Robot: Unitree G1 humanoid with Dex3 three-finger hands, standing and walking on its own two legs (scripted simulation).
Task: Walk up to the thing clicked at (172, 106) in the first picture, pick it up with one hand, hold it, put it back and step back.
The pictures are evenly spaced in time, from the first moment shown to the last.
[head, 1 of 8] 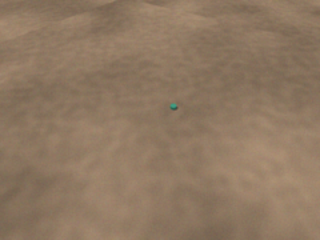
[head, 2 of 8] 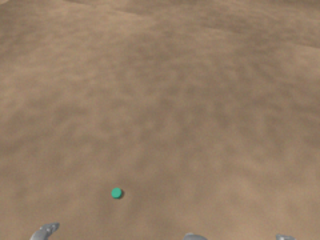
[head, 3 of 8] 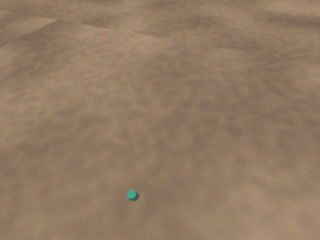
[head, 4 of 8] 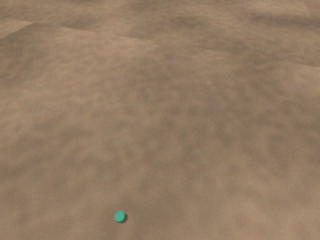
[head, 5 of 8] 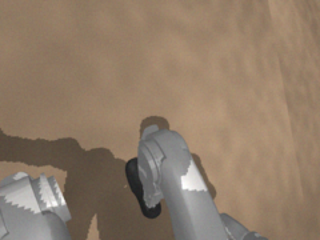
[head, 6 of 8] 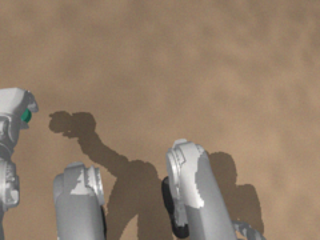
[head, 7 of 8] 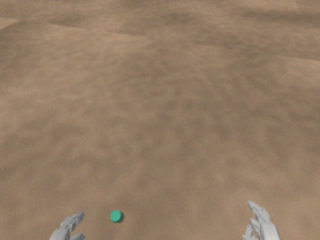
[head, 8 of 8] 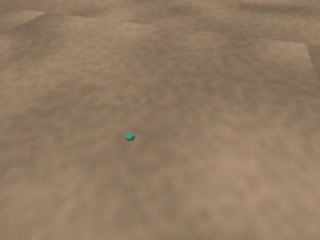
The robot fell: no
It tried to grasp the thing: yes
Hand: left
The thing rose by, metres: 0.69
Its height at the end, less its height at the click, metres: +0.00
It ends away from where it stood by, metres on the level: 0.01
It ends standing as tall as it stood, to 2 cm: yes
